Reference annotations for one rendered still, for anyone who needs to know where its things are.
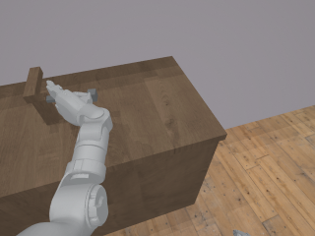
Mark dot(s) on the tap lever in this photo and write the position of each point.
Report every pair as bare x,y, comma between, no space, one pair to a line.
92,91

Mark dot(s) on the left robot upper arm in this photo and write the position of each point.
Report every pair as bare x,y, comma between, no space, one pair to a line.
76,210

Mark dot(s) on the left robot hand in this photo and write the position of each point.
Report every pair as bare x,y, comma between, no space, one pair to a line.
68,103

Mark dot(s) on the counter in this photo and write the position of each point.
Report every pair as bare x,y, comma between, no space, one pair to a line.
162,142

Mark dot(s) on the robot left forearm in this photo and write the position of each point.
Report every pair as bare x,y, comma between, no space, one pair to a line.
87,164

